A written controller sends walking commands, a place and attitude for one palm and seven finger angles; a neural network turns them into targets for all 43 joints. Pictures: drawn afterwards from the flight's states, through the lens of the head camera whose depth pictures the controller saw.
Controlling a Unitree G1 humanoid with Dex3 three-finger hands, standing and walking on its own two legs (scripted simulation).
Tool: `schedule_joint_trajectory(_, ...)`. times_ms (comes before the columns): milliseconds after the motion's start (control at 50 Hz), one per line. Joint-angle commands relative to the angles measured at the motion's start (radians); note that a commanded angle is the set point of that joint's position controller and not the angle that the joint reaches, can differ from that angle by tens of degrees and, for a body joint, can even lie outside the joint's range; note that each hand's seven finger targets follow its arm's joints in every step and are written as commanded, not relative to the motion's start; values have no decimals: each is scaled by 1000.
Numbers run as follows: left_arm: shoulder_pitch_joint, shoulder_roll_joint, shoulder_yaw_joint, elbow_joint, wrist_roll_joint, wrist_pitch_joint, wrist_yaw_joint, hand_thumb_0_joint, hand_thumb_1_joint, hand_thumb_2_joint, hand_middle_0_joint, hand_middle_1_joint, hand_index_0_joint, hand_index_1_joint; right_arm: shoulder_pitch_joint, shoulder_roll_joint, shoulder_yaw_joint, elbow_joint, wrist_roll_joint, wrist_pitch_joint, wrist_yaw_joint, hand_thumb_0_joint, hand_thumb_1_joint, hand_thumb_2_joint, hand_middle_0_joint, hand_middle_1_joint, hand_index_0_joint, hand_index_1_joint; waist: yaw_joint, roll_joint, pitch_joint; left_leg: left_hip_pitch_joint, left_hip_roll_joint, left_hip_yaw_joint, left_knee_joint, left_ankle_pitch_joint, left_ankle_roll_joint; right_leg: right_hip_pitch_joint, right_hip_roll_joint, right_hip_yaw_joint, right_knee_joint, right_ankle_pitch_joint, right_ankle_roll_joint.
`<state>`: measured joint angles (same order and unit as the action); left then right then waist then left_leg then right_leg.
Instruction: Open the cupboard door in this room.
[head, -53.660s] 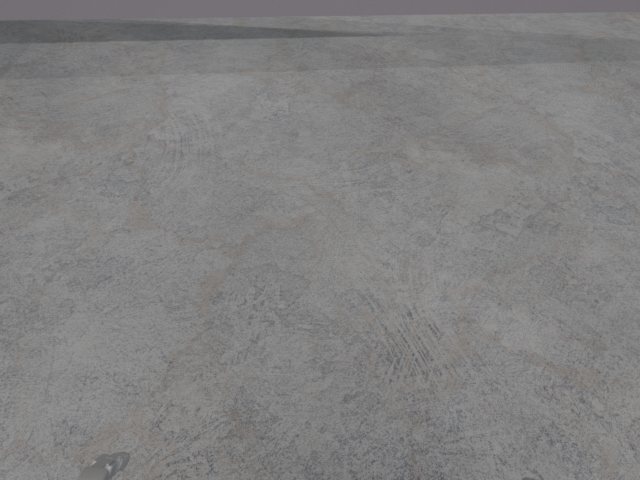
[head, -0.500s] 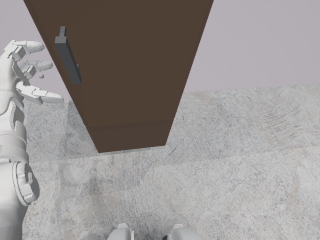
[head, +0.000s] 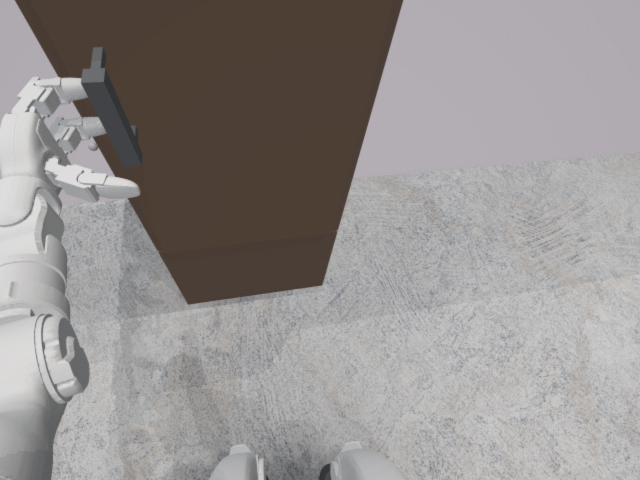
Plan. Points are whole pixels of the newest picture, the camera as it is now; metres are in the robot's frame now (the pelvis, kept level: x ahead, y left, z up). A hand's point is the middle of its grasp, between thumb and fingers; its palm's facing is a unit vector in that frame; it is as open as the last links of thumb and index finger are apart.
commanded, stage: slide the fingers in behind the handle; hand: left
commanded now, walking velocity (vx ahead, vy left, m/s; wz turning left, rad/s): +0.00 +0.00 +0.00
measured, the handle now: (116, 110) +0.55 +0.22 +0.09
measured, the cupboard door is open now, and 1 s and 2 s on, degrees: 0 1 1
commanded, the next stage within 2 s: close the thumb around the handle in 1.02 s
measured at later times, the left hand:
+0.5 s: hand (132, 142) +0.51 +0.19 +0.08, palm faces +0.08 -1.00 +0.00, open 14.0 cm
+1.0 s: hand (138, 146) +0.50 +0.19 +0.09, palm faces +0.13 -0.99 -0.02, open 14.1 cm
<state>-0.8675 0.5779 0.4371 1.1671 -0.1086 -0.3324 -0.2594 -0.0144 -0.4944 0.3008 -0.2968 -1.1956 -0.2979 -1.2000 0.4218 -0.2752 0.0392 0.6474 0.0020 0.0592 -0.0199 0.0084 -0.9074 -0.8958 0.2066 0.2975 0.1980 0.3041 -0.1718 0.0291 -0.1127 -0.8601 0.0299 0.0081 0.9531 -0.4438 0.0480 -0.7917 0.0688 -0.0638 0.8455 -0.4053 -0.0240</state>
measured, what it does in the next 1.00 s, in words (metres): stands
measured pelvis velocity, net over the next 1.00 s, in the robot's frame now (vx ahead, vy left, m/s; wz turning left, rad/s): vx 0.00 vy -0.02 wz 0.02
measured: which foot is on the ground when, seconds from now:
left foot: down 0.00-1.00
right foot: down 0.00-1.00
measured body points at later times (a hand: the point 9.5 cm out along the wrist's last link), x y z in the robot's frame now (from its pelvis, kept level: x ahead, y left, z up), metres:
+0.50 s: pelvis +0.01 +0.00 +0.00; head +0.12 +0.02 +0.44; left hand +0.50 +0.25 +0.09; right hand +0.02 -0.26 -0.11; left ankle +0.00 +0.08 -0.69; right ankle -0.01 -0.11 -0.69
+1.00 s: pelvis +0.00 -0.02 +0.00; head +0.11 +0.00 +0.44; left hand +0.49 +0.24 +0.09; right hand +0.01 -0.28 -0.11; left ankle +0.00 +0.08 -0.69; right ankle -0.01 -0.11 -0.69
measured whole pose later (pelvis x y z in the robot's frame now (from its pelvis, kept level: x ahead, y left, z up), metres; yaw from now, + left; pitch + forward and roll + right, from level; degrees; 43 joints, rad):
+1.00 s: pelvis +0.00 -0.02 +0.00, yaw +1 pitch +19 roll -3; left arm -0.87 0.46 0.37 1.16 -0.09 -0.37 -0.13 -0.01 -0.49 0.30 -0.29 -1.20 -0.28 -1.20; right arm 0.40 -0.27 0.02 0.66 -0.01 0.04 0.00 0.01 -0.91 -0.90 0.21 0.30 0.20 0.30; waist -0.16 0.03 -0.12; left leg -0.83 0.03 0.00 0.94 -0.44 0.03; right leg -0.78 0.07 -0.07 0.86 -0.42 -0.05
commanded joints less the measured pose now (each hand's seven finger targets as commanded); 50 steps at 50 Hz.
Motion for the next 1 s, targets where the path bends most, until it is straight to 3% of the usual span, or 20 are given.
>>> schedule_joint_trajectory(0, -408, 268, 35, -231, -23, -70, 10, 0, -500, 300, -300, -1200, -300, -1200, 142, -182, -64, -58, -4, -23, -10, 0, -900, -900, 200, 300, 200, 300, 16, 128, -434, 377, 1, -68, -94, 445, -18, 147, 5, 43, -76, 344, 6)
schedule_joint_trajectory(20, -416, 282, 44, -238, -17, -78, 13, 0, -500, 300, -300, -1200, -300, -1200, 147, -183, -66, -54, -4, -22, -10, 0, -900, -900, 200, 300, 200, 300, 17, 126, -445, 387, 2, -74, -90, 463, -19, 146, 5, 42, -68, 353, 3)
schedule_joint_trajectory(40, -415, 235, 7, -240, -17, -77, 12, 0, -500, 300, -300, -1200, -300, -1200, 140, -174, -64, -57, -3, -23, -8, 0, -900, -900, 200, 300, 200, 300, 11, 154, -435, 397, 0, -68, -92, 468, -20, 132, 4, 42, -73, 356, 5)
schedule_joint_trajectory(120, -406, 233, 12, -232, -14, -76, 18, 0, -500, 300, -300, -1200, -300, -1200, 144, -177, -67, -53, -4, -19, -6, 0, -900, -900, 200, 300, 200, 300, 11, 127, -421, 391, 2, -72, -89, 474, -19, 135, 6, 40, -68, 361, 3)
schedule_joint_trajectory(160, -427, 174, -27, -244, -19, -74, 21, 0, -500, 300, -300, -1200, -300, -1200, 140, -169, -68, -51, -5, -23, -4, 0, -900, -900, 200, 300, 200, 300, 3, 139, -422, 409, 2, -74, -90, 479, -22, 117, 5, 35, -70, 356, 6)
schedule_joint_trajectory(240, -473, 179, -24, -248, -16, -79, 39, 0, -500, 300, -300, -1200, -300, -1200, 143, -171, -71, -42, -7, -25, -5, 0, -900, -900, 200, 300, 200, 300, -7, 138, -435, 428, 5, -85, -84, 486, -25, 94, 4, 36, -66, 348, 6)
schedule_joint_trajectory(260, -457, 140, -47, -235, -16, -76, 43, 0, -500, 300, -300, -1200, -300, -1200, 140, -166, -71, -42, -7, -28, -2, 0, -900, -900, 200, 300, 200, 300, -8, 142, -427, 433, 2, -83, -84, 487, -25, 86, 4, 34, -68, 344, 5)
schedule_joint_trajectory(440, -466, 96, -62, -301, 4, -92, 106, 0, -500, 300, -300, -1200, -300, -1200, 140, -156, -77, -41, -15, -31, 15, 0, -900, -900, 200, 300, 200, 300, 10, 175, -493, 505, 12, -98, -72, 629, -46, 75, 5, 23, -44, 385, 3)
schedule_joint_trajectory(480, -402, 71, -64, -291, 4, -84, 120, 0, -500, 300, -300, -1200, -300, -1200, 138, -154, -81, -48, -14, -30, 20, 0, -900, -900, 200, 300, 200, 300, 21, 149, -498, 506, 11, -92, -72, 647, -47, 93, 7, 23, -49, 398, 4)
schedule_joint_trajectory(540, -418, 96, -37, -253, 7, -76, 142, 0, -500, 300, -300, -1200, -300, -1200, 139, -157, -78, -44, -14, -25, 21, 0, -900, -900, 200, 300, 200, 300, 10, 76, -438, 423, 4, -80, -84, 569, -34, 132, 6, 27, -54, 410, 7)
schedule_joint_trajectory(560, -389, 105, -24, -248, 11, -75, 148, 0, -500, 300, -300, -1200, -300, -1200, 137, -156, -78, -52, -13, -25, 22, 0, -900, -900, 200, 300, 200, 300, 27, 81, -442, 405, -3, -72, -88, 542, -32, 153, 4, 32, -54, 406, 6)
schedule_joint_trajectory(580, -414, 66, -59, -260, 13, -76, 153, 0, -500, 300, -300, -1200, -300, -1200, 131, -151, -77, -55, -13, -26, 24, 0, -900, -900, 200, 300, 200, 300, 11, 71, -431, 401, -4, -68, -93, 522, -29, 153, 4, 32, -58, 407, 8)
schedule_joint_trajectory(660, -397, 69, -63, -290, 26, -101, 151, 0, -500, 300, -300, -1200, -300, -1200, 132, -149, -82, -51, -14, -29, 27, 0, -900, -900, 200, 300, 200, 300, 22, 116, -463, 438, -4, -66, -84, 546, -30, 146, 3, 40, -56, 418, 3)
schedule_joint_trajectory(720, -411, 46, -78, -266, 15, -105, 141, 0, -500, 300, -300, -1200, -300, -1200, 133, -151, -81, -49, -12, -31, 26, 0, -900, -900, 200, 300, 200, 300, 5, 62, -423, 398, -9, -61, -90, 481, -21, 162, 5, 44, -68, 406, 5)
schedule_joint_trajectory(780, -441, 70, -70, -230, 15, -104, 133, 0, -500, 300, -300, -1200, -300, -1200, 128, -152, -78, -39, -9, -33, 19, 0, -900, -900, 200, 300, 200, 300, 1, 63, -391, 352, -14, -56, -98, 402, -17, 164, -1, 51, -77, 367, 7)
schedule_joint_trajectory(840, -470, 62, -83, -223, 16, -108, 129, 0, -500, 300, -300, -1200, -300, -1200, 127, -150, -75, -35, -9, -39, 15, 0, -900, -900, 200, 300, 200, 300, -6, 98, -402, 363, -18, -57, -97, 387, -15, 151, -4, 57, -81, 351, 6)
schedule_joint_trajectory(880, -465, 106, -55, -212, 16, -106, 126, 0, -500, 300, -300, -1200, -300, -1200, 131, -155, -74, -32, -9, -40, 12, 0, -900, -900, 200, 300, 200, 300, -3, 75, -404, 334, -18, -55, -95, 377, -12, 175, -6, 62, -79, 358, 7)
schedule_joint_trajectory(920, -472, 90, -64, -237, 14, -112, 121, 0, -500, 300, -300, -1200, -300, -1200, 133, -153, -76, -38, -11, -42, 12, 0, -900, -900, 200, 300, 200, 300, 1, 97, -442, 365, -19, -56, -91, 407, -13, 175, -4, 60, -72, 377, 6)
schedule_joint_trajectory(960, -440, 119, -42, -227, 11, -113, 115, 0, -500, 300, -300, -1200, -300, -1200, 129, -155, -75, -37, -8, -41, 10, 0, -900, -900, 200, 300, 200, 300, 15, 104, -446, 358, -19, -54, -94, 409, -16, 191, -5, 60, -72, 382, 5)
schedule_joint_trajectory(980, -447, 84, -72, -236, 8, -112, 111, 0, -500, 300, -300, -1200, -300, -1200, 125, -152, -73, -41, -8, -42, 12, 0, -900, -900, 200, 300, 200, 300, 6, 105, -446, 363, -20, -53, -93, 408, -15, 185, -5, 60, -74, 382, 6)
